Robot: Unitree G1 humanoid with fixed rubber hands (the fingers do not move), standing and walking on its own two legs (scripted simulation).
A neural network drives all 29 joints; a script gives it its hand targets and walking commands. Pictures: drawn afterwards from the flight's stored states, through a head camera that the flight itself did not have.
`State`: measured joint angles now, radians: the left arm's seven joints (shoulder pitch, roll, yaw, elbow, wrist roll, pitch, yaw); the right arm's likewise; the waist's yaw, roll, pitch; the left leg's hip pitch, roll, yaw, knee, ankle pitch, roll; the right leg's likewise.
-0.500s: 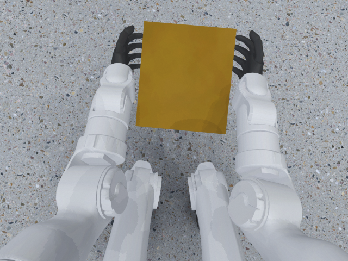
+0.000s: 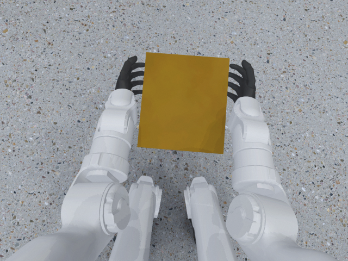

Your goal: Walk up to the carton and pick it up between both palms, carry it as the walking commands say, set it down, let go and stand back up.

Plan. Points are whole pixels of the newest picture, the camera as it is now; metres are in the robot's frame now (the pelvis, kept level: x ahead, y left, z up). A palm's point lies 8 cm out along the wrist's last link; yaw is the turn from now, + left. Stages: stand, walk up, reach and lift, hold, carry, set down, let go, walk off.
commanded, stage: reach and lift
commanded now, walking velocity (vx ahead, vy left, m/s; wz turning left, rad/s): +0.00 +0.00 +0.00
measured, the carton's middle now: (182, 111) +0.47 -0.01 -0.14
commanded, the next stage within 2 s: none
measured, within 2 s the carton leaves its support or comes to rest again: neither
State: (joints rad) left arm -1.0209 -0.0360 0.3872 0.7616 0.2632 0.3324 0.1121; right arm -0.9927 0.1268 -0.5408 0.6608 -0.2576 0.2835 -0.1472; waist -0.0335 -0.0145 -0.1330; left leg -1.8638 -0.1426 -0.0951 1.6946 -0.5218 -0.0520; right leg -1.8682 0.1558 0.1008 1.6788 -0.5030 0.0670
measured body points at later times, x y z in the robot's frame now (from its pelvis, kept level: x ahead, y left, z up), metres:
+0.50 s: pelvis +0.01 +0.00 +0.06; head +0.22 +0.01 +0.47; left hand +0.47 +0.12 +0.00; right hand +0.46 -0.14 +0.02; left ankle +0.10 +0.12 -0.49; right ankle +0.10 -0.12 -0.49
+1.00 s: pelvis +0.04 +0.00 +0.13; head +0.20 +0.02 +0.55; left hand +0.45 +0.12 +0.08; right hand +0.44 -0.14 +0.09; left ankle +0.10 +0.12 -0.49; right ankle +0.10 -0.12 -0.49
